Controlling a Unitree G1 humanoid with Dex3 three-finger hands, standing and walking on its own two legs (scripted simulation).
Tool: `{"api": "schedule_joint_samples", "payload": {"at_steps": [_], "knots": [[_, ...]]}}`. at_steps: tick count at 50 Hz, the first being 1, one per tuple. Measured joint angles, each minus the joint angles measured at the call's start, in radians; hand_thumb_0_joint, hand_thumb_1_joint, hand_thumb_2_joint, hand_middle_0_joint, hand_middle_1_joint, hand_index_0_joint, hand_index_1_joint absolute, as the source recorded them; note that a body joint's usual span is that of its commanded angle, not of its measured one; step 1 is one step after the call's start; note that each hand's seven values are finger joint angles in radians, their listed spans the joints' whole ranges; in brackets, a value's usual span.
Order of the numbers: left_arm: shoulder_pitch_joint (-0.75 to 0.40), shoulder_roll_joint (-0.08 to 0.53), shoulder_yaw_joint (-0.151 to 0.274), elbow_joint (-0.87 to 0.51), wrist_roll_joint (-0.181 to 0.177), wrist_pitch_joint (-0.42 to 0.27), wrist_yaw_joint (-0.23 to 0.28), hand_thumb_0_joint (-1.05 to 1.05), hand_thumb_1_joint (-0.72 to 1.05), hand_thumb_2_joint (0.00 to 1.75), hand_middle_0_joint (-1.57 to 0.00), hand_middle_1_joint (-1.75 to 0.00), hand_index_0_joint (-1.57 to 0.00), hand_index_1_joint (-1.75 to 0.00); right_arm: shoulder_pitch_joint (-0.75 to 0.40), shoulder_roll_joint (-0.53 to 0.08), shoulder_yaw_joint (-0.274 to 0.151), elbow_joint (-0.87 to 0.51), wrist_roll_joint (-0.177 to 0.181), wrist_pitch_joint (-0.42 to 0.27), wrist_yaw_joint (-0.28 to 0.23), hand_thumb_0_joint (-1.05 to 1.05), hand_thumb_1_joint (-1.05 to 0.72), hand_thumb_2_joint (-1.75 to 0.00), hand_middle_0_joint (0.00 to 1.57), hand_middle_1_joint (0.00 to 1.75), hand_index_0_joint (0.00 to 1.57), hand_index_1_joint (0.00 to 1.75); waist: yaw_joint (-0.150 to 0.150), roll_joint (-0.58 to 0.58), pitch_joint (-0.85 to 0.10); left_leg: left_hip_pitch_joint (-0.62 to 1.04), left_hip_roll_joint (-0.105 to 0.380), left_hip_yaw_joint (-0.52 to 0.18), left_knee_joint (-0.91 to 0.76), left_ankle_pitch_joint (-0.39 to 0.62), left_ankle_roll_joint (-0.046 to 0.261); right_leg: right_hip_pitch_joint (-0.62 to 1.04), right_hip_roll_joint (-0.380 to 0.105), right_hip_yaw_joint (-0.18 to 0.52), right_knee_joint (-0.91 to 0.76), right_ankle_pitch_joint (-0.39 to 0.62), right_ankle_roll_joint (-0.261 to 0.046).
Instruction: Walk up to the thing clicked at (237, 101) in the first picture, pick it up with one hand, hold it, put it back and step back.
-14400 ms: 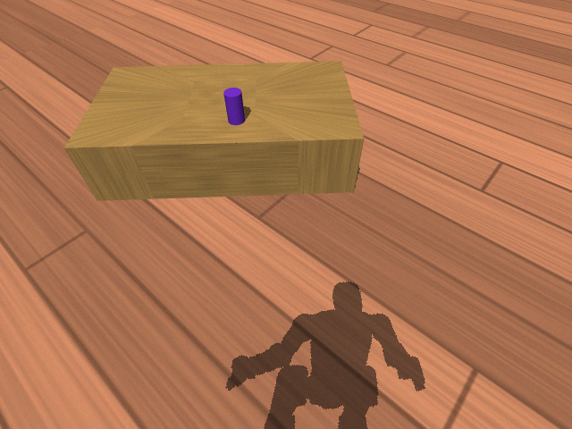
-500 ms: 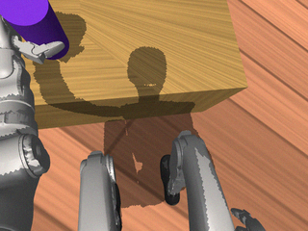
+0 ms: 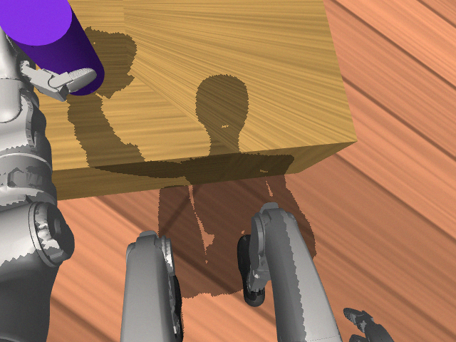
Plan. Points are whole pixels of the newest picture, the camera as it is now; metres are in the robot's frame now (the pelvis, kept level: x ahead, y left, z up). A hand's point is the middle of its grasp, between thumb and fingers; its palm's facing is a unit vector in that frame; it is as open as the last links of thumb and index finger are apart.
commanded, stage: settle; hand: left
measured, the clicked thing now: (61, 49) +0.56 +0.18 +0.01
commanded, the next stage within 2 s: lift in 0.36 s
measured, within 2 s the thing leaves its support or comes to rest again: neither
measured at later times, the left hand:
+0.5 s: hand (42, 37) +0.57 +0.20 +0.03, palm faces +0.11 -0.99 -0.02, open 10.9 cm
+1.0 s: hand (20, 30) +0.53 +0.19 +0.09, palm faces +0.11 -0.99 -0.03, open 10.9 cm
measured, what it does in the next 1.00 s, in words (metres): rises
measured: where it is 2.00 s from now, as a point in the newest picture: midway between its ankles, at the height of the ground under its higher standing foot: (212, 302)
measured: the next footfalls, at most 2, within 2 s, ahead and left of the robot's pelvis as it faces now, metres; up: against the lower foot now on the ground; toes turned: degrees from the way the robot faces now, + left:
none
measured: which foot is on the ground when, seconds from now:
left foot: down 0.00-1.00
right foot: down 0.00-1.00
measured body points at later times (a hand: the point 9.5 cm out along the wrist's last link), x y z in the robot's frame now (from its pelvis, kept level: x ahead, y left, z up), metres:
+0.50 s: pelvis +0.01 +0.00 +0.03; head +0.24 +0.04 +0.41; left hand +0.56 +0.25 +0.03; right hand +0.05 -0.27 -0.09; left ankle +0.05 +0.11 -0.45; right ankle +0.12 -0.14 -0.45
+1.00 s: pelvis +0.02 +0.00 +0.09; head +0.21 +0.03 +0.49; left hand +0.51 +0.24 +0.10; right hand +0.08 -0.27 -0.04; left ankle +0.05 +0.11 -0.45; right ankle +0.12 -0.14 -0.45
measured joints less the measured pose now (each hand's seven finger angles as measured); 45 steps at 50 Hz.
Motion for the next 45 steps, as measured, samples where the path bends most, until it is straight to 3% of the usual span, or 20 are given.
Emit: {"api": "schedule_joint_samples", "payload": {"at_steps": [29,45], "knots": [[0.052,-0.010,0.005,-0.001,-0.017,-0.023,-0.011,-0.06,-0.61,1.01,-0.66,-1.07,-0.76,-1.16,0.008,0.005,-0.005,0.001,0.004,-0.002,0.001,0.00,-0.92,-0.90,0.21,0.30,0.20,0.30,0.005,0.000,-0.007,0.106,0.006,0.001,-0.101,0.005,-0.001,0.106,0.007,-0.005,-0.095,-0.001,0.001],[0.182,-0.095,-0.023,-0.105,-0.039,-0.004,0.016,-0.06,-0.61,1.01,-0.66,-1.08,-0.76,-1.17,0.005,0.022,-0.026,0.018,0.018,-0.007,-0.011,0.00,-0.93,-0.91,0.20,0.30,0.20,0.30,0.045,0.007,-0.018,0.259,0.014,0.002,-0.223,0.026,-0.004,0.260,0.017,-0.010,-0.212,0.015,0.000]]}}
